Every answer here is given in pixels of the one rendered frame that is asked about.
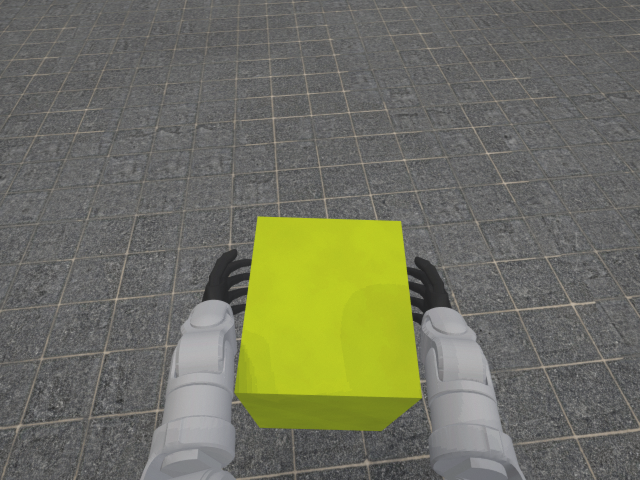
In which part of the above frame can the robot left forearm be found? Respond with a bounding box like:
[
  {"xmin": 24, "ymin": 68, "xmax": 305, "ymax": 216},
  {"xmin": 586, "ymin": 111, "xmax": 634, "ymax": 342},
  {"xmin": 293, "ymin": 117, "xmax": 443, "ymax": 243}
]
[{"xmin": 140, "ymin": 300, "xmax": 237, "ymax": 480}]

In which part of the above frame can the robot right hand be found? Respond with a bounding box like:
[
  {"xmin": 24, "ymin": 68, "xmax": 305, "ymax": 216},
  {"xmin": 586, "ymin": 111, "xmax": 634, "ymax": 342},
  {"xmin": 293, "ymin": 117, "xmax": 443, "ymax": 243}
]
[{"xmin": 407, "ymin": 257, "xmax": 452, "ymax": 325}]

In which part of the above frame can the robot left hand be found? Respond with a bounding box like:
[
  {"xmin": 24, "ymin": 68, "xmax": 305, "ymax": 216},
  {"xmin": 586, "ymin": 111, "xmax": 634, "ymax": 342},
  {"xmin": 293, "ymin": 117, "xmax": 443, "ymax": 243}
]
[{"xmin": 202, "ymin": 249, "xmax": 252, "ymax": 315}]

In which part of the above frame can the robot right forearm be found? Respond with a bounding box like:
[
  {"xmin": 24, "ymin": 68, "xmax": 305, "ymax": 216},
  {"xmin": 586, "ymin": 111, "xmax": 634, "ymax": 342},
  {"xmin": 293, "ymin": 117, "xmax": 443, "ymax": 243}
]
[{"xmin": 419, "ymin": 307, "xmax": 526, "ymax": 480}]

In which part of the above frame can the carton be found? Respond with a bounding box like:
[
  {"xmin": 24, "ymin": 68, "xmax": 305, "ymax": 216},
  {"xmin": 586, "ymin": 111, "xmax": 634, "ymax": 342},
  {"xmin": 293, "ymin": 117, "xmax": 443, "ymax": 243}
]
[{"xmin": 234, "ymin": 217, "xmax": 422, "ymax": 431}]

